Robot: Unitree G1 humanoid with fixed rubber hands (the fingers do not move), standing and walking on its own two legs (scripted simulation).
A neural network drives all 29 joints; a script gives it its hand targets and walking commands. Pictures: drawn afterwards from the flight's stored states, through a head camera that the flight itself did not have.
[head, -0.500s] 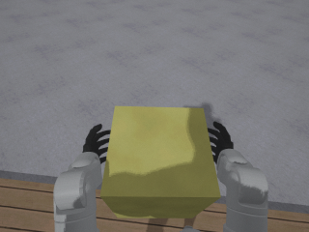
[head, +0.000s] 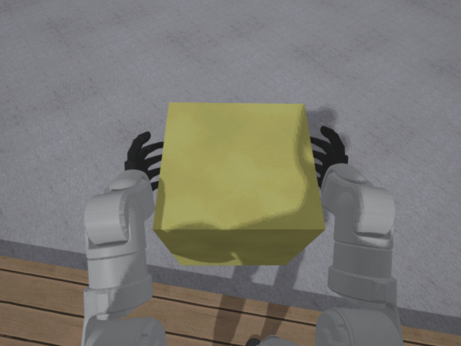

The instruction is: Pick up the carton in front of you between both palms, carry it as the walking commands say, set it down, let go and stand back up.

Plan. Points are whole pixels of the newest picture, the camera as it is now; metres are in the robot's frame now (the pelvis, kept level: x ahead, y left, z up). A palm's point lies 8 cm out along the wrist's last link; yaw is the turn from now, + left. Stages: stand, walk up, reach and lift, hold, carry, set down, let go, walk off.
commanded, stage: carry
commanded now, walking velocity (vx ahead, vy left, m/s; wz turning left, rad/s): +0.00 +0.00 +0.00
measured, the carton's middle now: (235, 194) +0.37 +0.00 +0.02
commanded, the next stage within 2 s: none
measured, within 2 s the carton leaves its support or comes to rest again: neither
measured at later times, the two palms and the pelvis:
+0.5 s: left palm (122, 174) +0.36 +0.17 +0.11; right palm (325, 172) +0.36 -0.13 +0.12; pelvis +0.02 +0.02 +0.00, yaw +0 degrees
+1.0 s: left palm (118, 178) +0.34 +0.17 +0.13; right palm (335, 178) +0.34 -0.14 +0.13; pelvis +0.01 +0.02 +0.00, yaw +0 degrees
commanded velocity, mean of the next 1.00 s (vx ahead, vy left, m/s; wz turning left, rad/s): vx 0.10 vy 0.00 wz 0.00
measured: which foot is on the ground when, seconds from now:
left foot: down 0.00-1.00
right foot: down 0.00-1.00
